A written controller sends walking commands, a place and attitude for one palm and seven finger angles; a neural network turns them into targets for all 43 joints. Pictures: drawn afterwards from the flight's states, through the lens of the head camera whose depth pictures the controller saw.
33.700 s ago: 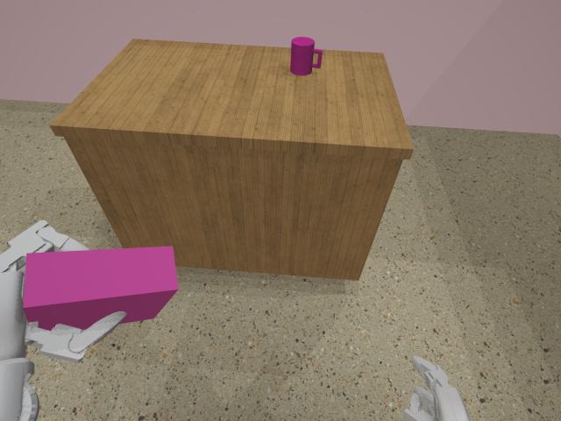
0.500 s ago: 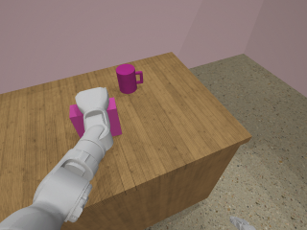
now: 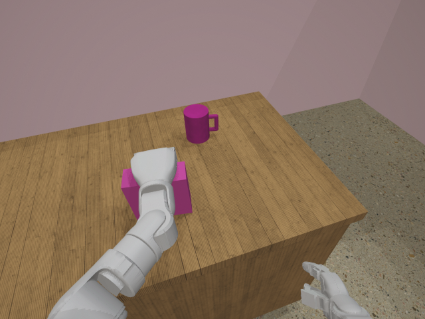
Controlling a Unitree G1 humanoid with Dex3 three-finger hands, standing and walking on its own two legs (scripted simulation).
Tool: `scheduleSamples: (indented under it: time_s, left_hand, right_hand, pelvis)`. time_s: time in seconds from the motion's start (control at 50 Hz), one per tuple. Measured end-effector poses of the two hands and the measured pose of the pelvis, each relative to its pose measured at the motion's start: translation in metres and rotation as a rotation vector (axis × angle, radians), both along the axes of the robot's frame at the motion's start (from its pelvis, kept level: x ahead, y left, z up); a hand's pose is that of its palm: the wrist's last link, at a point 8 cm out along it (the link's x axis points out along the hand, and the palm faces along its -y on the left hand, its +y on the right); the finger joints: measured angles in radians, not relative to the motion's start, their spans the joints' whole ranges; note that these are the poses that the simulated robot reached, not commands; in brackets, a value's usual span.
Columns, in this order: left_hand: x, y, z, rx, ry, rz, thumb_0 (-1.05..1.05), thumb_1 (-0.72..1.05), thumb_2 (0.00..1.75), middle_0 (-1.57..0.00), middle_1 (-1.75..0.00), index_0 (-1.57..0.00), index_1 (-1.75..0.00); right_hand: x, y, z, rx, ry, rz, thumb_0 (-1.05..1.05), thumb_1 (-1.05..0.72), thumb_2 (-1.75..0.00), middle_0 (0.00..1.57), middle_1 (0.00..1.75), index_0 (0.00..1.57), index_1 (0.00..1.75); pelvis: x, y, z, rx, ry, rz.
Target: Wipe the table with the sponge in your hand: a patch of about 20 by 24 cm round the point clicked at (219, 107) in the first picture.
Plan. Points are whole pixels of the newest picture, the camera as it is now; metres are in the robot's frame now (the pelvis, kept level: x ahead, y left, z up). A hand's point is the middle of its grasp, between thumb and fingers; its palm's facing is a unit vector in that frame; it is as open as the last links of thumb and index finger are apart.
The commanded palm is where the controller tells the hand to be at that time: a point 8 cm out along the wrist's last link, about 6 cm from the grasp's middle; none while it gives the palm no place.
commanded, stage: wipe back along the third lane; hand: left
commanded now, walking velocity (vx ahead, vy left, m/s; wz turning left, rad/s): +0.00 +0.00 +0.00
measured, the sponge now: (161, 197) +0.37 +0.17 +0.01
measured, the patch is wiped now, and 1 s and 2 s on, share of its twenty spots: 1.00 1.00 1.00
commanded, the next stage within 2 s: slide back across to the middle lane in 0.76 s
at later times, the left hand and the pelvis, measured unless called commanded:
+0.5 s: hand (167, 199) +0.32 +0.13 +0.07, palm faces +0.05 -0.06 -1.00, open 9.5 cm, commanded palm +0.27 +0.12 +0.10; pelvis -0.02 -0.02 +0.00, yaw -1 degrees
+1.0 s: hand (170, 217) +0.28 +0.12 +0.07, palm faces +0.07 -0.11 -0.99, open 9.4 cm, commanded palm +0.23 +0.12 +0.11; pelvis -0.02 -0.05 +0.00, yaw -2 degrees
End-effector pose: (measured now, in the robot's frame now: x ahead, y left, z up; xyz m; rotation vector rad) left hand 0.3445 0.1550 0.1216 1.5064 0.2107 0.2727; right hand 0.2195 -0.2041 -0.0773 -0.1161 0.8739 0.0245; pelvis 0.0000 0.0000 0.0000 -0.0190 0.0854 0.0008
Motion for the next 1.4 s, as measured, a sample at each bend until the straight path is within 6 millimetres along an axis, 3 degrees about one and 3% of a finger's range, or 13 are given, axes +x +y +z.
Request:
scheduleSamples:
  time_s: [0.46,0.88,1.4]
  left_hand:
    - [-0.040,-0.023,0.000,-0.011,0.000,-0.007,0.01,-0.46,1.10,-0.70,-1.49,-0.77,-1.45]
    - [-0.082,-0.040,-0.001,-0.041,-0.022,-0.013,0.02,-0.45,1.09,-0.67,-1.50,-0.77,-1.43]
    - [-0.114,-0.016,0.007,-0.145,-0.032,-0.014,-0.01,-0.47,1.09,-0.71,-1.46,-0.80,-1.40]
  right_hand:
    - [-0.029,-0.028,-0.003,0.029,-0.009,-0.029,0.01,-0.91,-0.90,0.20,0.30,0.20,0.30]
    - [-0.006,-0.044,0.018,0.062,-0.139,-0.002,0.01,-0.91,-0.90,0.20,0.30,0.20,0.30]
    - [-0.027,-0.065,0.011,0.006,-0.142,-0.044,0.01,-0.91,-0.90,0.20,0.30,0.20,0.30]
  pelvis:
    - [-0.016,-0.021,0.001,0.019,-0.055,-0.021]
    - [-0.021,-0.041,0.001,0.029,-0.093,-0.032]
    - [-0.028,-0.052,0.003,0.034,-0.131,-0.053]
